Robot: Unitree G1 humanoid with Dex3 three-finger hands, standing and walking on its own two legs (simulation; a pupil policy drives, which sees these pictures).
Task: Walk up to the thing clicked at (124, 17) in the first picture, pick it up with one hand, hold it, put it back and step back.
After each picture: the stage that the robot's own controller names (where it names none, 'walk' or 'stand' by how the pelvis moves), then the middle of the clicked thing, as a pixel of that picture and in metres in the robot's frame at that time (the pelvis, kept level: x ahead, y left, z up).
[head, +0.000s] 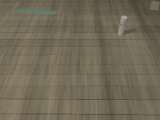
stand; (122, 26) +1.59 -0.48 -0.66
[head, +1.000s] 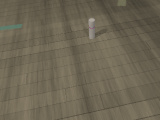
walk; (91, 29) +1.50 -0.01 -0.63
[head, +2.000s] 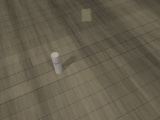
walk; (57, 63) +0.93 +0.28 -0.64
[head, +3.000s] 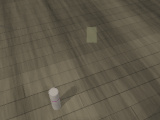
walk; (55, 99) +0.58 +0.21 -0.63
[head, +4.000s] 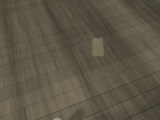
stand; out of the picture +0.36 +0.20 -0.64
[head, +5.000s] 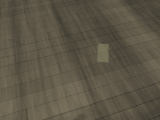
stand; out of the picture +0.36 +0.18 -0.65
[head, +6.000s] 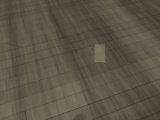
stand; out of the picture +0.37 +0.19 -0.66
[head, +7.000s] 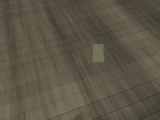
stand; out of the picture +0.36 +0.20 -0.66
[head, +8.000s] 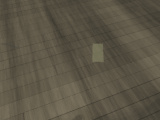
stand; out of the picture +0.35 +0.20 -0.66
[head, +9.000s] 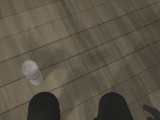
go down; (33, 74) +0.40 +0.22 -0.36
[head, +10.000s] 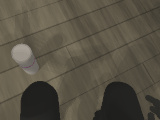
go down; (27, 61) +0.42 +0.24 -0.28
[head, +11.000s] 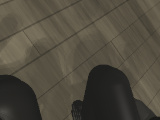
close in; out of the picture +0.40 +0.29 -0.16
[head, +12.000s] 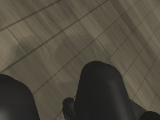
close; out of the picture +0.40 +0.30 -0.15
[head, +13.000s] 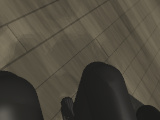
lift; out of the picture +0.36 +0.29 -0.15
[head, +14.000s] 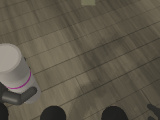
lift; (20, 80) +0.32 +0.20 +0.04
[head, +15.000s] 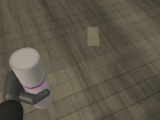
hold; (35, 83) +0.32 +0.16 +0.05
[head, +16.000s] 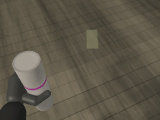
hold; (37, 85) +0.32 +0.16 +0.03
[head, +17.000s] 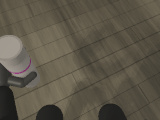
crouch; (21, 66) +0.38 +0.20 -0.03
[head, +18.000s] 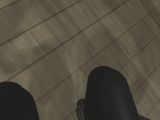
lower; out of the picture +0.43 +0.29 -0.12
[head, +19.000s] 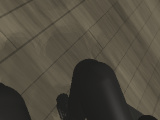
lower; out of the picture +0.42 +0.31 -0.16
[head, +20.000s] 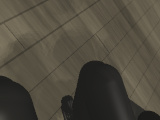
lower; out of the picture +0.40 +0.31 -0.16
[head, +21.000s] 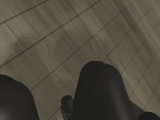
lower; out of the picture +0.40 +0.31 -0.16
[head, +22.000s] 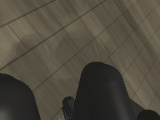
lower; out of the picture +0.38 +0.30 -0.16
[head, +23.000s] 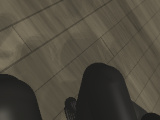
withdraw; out of the picture +0.39 +0.28 -0.16
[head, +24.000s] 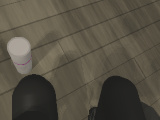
stand; (22, 58) +0.41 +0.24 -0.22
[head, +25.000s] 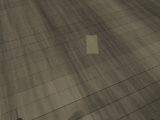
stand; out of the picture +0.34 +0.17 -0.58
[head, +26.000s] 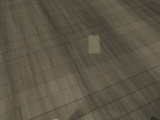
stand; out of the picture +0.36 +0.18 -0.60
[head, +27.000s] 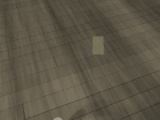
stand; out of the picture +0.36 +0.17 -0.61
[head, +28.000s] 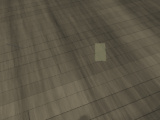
walk; out of the picture +0.36 +0.17 -0.66
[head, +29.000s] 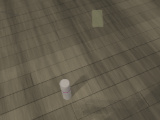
walk; (66, 90) +0.55 +0.14 -0.63
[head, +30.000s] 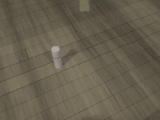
walk; (57, 57) +0.88 +0.24 -0.63
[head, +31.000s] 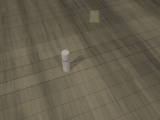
stand; (65, 61) +0.98 +0.17 -0.65
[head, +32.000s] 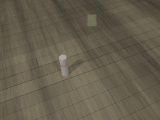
stand; (64, 66) +0.97 +0.20 -0.66
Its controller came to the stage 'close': yes
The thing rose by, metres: 0.68
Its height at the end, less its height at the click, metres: +0.00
